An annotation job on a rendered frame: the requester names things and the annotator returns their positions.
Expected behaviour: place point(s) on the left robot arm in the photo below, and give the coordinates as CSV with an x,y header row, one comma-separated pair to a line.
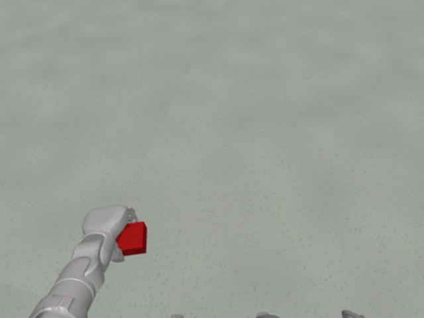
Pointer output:
x,y
80,279

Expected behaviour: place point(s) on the small box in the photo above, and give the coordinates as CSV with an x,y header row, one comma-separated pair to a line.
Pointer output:
x,y
132,240

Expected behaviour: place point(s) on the left robot hand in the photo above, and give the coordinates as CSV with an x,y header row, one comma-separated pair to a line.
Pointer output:
x,y
112,219

